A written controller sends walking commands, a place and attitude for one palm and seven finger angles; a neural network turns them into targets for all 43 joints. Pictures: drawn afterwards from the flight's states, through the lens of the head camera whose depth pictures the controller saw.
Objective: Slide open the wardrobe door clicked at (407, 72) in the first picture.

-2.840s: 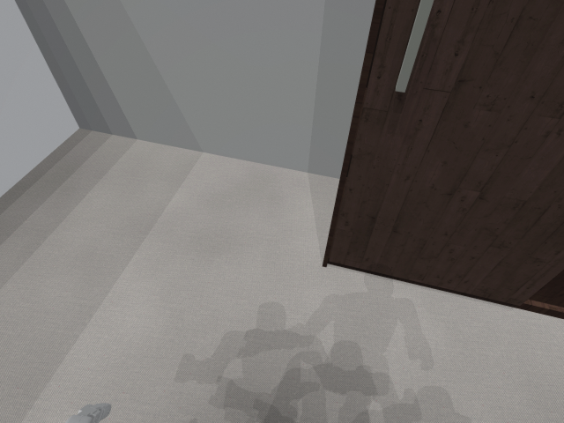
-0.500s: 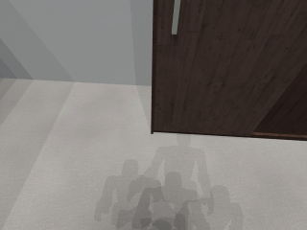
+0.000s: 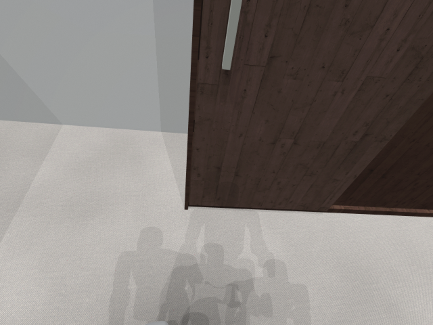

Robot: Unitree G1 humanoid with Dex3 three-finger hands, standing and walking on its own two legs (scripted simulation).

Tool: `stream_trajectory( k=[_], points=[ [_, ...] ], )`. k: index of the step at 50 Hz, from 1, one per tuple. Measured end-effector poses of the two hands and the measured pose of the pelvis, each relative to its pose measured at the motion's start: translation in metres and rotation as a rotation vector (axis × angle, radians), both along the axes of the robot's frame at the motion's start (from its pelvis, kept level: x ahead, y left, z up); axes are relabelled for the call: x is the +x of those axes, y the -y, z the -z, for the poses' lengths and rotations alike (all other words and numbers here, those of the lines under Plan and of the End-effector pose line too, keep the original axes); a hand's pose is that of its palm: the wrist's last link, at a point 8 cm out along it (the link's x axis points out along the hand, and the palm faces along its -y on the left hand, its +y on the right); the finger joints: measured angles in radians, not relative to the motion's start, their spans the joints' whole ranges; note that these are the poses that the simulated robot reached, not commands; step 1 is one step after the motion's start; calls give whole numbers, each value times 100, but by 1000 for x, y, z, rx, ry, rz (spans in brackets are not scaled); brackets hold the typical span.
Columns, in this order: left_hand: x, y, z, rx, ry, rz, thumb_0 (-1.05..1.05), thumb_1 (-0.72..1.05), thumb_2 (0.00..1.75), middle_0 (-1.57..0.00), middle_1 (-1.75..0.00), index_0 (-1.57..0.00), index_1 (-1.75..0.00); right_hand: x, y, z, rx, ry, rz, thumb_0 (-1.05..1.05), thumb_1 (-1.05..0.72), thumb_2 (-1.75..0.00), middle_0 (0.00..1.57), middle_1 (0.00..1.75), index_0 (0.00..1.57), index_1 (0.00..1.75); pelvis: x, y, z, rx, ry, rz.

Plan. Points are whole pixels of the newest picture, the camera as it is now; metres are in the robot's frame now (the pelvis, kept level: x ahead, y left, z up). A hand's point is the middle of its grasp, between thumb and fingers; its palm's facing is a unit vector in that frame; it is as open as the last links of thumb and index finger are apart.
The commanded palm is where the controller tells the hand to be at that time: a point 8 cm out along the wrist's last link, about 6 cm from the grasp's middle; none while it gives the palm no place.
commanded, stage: take the last steps up to it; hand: left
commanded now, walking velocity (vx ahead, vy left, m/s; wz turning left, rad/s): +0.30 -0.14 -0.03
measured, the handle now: (232, 22) +0.73 +0.04 +0.21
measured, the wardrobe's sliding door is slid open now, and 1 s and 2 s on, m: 0.00 0.00 0.00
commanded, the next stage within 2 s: come to a stop and stand still in 0.38 s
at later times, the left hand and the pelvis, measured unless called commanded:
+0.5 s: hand (182, 245) +0.32 +0.09 -0.16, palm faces -0.05 -0.98 -0.17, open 7.4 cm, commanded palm none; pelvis +0.20 -0.08 +0.00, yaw +0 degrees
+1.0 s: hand (157, 256) +0.29 +0.15 -0.17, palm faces +0.11 -0.97 -0.21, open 7.3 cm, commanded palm none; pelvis +0.25 -0.06 +0.01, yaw +1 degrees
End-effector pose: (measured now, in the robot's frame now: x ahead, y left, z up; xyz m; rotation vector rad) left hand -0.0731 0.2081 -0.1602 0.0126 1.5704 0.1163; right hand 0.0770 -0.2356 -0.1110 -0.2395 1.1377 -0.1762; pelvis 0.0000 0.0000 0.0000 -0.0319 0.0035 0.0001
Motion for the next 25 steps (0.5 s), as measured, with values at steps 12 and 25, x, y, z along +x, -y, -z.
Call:
stream_trajectory(
  k=[12,25],
  points=[
    [196,-16,-29,47,234,83,0,91,90,-20,-30,-19,-30,-44,-5,-15,31,-299,168,0,-93,-90,20,30,20,30,88,9,-27,-4,-12,18],
    [387,69,-26,95,415,170,0,91,90,-20,-30,-19,-30,-10,40,21,161,-559,265,0,-91,-90,20,30,20,30,202,81,2,19,-7,2]
  ],
)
